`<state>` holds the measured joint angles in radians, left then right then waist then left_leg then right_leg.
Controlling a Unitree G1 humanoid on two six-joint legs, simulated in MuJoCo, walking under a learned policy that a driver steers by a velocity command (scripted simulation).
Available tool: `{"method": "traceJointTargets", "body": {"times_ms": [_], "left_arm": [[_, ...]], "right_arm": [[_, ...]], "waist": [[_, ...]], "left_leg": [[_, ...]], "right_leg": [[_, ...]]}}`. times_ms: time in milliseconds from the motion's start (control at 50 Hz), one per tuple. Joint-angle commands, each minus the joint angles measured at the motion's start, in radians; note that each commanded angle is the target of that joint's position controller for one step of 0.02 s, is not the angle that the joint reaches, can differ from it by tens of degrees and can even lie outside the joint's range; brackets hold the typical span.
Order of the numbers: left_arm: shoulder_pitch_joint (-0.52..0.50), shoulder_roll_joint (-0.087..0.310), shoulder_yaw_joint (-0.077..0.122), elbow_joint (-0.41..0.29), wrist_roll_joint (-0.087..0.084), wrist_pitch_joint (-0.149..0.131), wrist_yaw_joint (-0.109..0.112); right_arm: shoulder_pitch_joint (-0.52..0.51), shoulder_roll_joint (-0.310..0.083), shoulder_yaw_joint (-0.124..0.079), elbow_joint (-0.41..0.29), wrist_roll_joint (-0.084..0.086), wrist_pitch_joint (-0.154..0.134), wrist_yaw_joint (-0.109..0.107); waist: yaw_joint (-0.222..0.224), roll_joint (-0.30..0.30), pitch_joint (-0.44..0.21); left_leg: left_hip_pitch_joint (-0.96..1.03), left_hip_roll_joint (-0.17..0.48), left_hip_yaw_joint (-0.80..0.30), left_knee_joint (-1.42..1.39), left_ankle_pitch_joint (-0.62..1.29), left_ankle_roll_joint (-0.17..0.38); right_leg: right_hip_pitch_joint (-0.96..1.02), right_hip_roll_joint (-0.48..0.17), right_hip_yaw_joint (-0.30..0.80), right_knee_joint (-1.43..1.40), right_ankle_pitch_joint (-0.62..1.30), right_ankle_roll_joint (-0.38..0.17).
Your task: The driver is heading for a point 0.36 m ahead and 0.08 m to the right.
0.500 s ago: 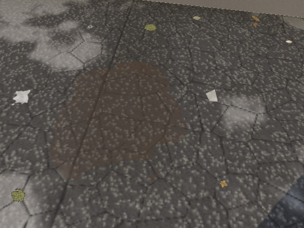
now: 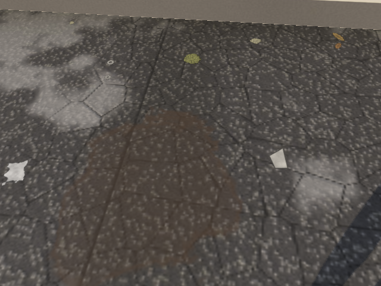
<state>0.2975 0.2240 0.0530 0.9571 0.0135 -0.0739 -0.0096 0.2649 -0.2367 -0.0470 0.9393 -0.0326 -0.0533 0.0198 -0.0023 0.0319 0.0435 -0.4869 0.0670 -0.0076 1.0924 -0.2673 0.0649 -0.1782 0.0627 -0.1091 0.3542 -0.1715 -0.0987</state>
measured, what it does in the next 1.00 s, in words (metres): walks ahead: left foot, then right foot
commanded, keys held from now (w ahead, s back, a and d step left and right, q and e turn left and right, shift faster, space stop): w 0.10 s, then w+e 0.16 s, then no key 0.74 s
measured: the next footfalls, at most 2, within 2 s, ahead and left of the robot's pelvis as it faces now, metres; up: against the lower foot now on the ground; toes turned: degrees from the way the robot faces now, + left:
left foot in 0.34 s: +0.36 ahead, +0.12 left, +0.00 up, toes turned -1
right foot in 0.74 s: +0.34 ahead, -0.09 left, +0.00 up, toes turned -7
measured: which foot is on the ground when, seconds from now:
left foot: up 0.00-0.32, down 0.34-1.00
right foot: down 0.00-0.34, up 0.36-0.72, down 0.74-1.00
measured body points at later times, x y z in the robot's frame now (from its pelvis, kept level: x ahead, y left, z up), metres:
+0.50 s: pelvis +0.24 +0.05 +0.00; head +0.29 +0.06 +0.44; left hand +0.29 +0.30 -0.16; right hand +0.32 -0.21 -0.13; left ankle +0.31 +0.12 -0.74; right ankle +0.16 -0.07 -0.66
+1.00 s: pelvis +0.30 +0.02 +0.00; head +0.30 +0.02 +0.45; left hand +0.35 +0.24 -0.15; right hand +0.28 -0.20 -0.16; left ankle +0.32 +0.12 -0.74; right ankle +0.30 -0.08 -0.74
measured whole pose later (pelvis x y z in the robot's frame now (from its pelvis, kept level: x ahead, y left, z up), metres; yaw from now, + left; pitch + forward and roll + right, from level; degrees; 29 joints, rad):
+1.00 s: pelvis +0.30 +0.02 +0.00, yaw -6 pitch -2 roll +0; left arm 0.24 0.16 0.00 1.09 0.00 -0.02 0.04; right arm 0.30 -0.16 0.00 1.09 -0.01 -0.02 -0.03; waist -0.01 0.01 0.02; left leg -0.15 0.00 0.10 0.37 -0.19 0.03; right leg -0.17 0.01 -0.02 0.38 -0.19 -0.03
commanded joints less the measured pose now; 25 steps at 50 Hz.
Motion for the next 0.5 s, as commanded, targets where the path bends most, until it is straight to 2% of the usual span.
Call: {"method": "traceJointTargets", "body": {"times_ms": [20,60,120,200,240,280,300,320,340,360,380,400,420,440,460,500], "left_arm": [[0.047,0.104,0.017,-0.016,-0.005,-0.029,0.001],[0.084,0.098,0.014,-0.001,-0.007,-0.029,0.001],[0.134,0.094,0.009,0.018,-0.008,-0.028,0.001],[0.201,0.111,0.009,0.042,-0.002,-0.020,0.011],[0.199,0.126,0.013,0.043,0.004,-0.015,0.018],[0.163,0.139,0.018,0.040,0.010,-0.010,0.024],[0.151,0.139,0.020,0.041,0.008,-0.009,0.025],[0.143,0.126,0.016,0.043,-0.001,-0.009,0.024],[0.152,0.093,0.006,0.017,-0.016,-0.013,0.025],[0.328,-0.019,-0.016,0.026,-0.066,-0.004,0.029],[0.295,0.092,0.014,0.051,-0.030,0.009,0.041],[0.213,0.078,0.018,0.035,-0.020,0.012,0.039],[0.154,0.053,0.012,0.025,-0.008,0.012,0.035],[0.119,0.049,0.015,0.021,0.002,0.022,0.029],[0.132,0.041,0.015,0.024,0.013,0.037,0.022],[0.156,0.017,0.013,0.040,0.015,0.062,0.016]], "right_arm": [[0.032,-0.036,-0.008,-0.034,-0.005,0.014,0.011],[-0.061,-0.039,-0.006,-0.064,-0.002,0.015,0.012],[-0.183,-0.023,0.004,-0.102,0.004,0.010,0.014],[-0.292,-0.028,0.009,-0.142,0.007,0.004,0.010],[-0.314,-0.044,0.007,-0.160,0.009,-0.004,0.007],[-0.254,-0.059,0.001,-0.151,0.010,-0.018,0.000],[-0.163,-0.070,-0.005,-0.120,0.005,-0.028,-0.008],[-0.017,-0.087,-0.015,-0.070,-0.007,-0.045,-0.019],[0.138,-0.153,-0.031,-0.040,-0.031,-0.060,-0.033],[0.184,-0.256,-0.058,-0.032,-0.028,-0.050,-0.028],[0.164,-0.201,-0.051,-0.040,0.016,-0.033,-0.021],[0.062,-0.133,-0.029,-0.051,0.021,-0.033,-0.021],[-0.002,-0.072,-0.011,-0.056,0.018,-0.035,-0.022],[-0.017,-0.041,0.000,-0.048,0.019,-0.039,-0.029],[-0.030,-0.026,0.007,-0.037,0.023,-0.039,-0.034],[-0.020,-0.036,0.012,-0.021,0.020,-0.050,-0.035]], "waist": [[-0.027,-0.082,0.024],[-0.006,-0.083,0.044],[0.026,-0.084,0.054],[0.060,-0.091,0.053],[0.056,-0.099,0.051],[0.016,-0.108,0.034],[-0.015,-0.110,-0.007],[-0.075,-0.076,-0.088],[-0.114,-0.010,-0.221],[-0.066,0.245,-0.396],[-0.067,0.096,-0.393],[-0.033,0.051,-0.256],[-0.018,0.029,-0.157],[-0.006,0.045,-0.107],[0.021,0.063,-0.095],[0.049,0.055,-0.122]], "left_leg": [[-0.097,0.050,0.007,-0.051,0.094,-0.027],[-0.156,0.059,0.025,-0.148,0.165,-0.044],[-0.141,0.042,0.054,-0.324,0.251,-0.056],[-0.129,0.003,0.065,-0.459,0.266,-0.058],[-0.114,-0.008,0.052,-0.500,0.220,-0.047],[-0.020,-0.035,0.050,-0.556,0.154,-0.024],[0.092,-0.068,0.066,-0.597,0.152,-0.007],[0.284,-0.072,0.073,-0.676,0.269,0.017],[0.554,0.100,-0.070,-0.629,0.501,0.053],[0.842,0.412,-0.438,-0.622,0.835,0.233],[0.757,0.375,-0.468,-0.652,0.932,0.240],[0.635,0.333,-0.319,-0.667,0.948,0.218],[0.528,0.285,-0.230,-0.708,0.926,0.184],[0.455,0.243,-0.169,-0.746,0.894,0.156],[0.386,0.211,-0.120,-0.775,0.870,0.139],[0.321,0.190,-0.063,-0.790,0.920,0.142]], "right_leg": [[0.006,-0.264,0.222,-0.252,0.142,-0.118],[0.041,-0.248,0.192,-0.262,0.187,-0.113],[0.070,-0.226,0.160,-0.250,0.270,-0.099],[0.174,-0.246,0.194,-0.190,0.370,-0.107],[0.222,-0.268,0.224,-0.147,0.423,-0.107],[0.242,-0.269,0.222,-0.065,0.560,-0.082],[0.245,-0.247,0.207,0.036,0.698,-0.058],[0.207,-0.195,0.168,0.210,0.708,-0.027],[0.034,-0.140,0.137,0.447,0.414,0.002],[-0.266,0.030,0.056,0.813,-0.351,0.047],[-0.293,0.012,0.170,0.908,-0.407,0.040],[-0.323,-0.023,0.196,0.909,-0.352,0.042],[-0.338,-0.056,0.187,0.854,-0.304,0.049],[-0.322,-0.078,0.187,0.802,-0.270,0.056],[-0.269,-0.084,0.179,0.759,-0.246,0.069],[-0.176,-0.064,0.163,0.704,-0.207,0.083]]}}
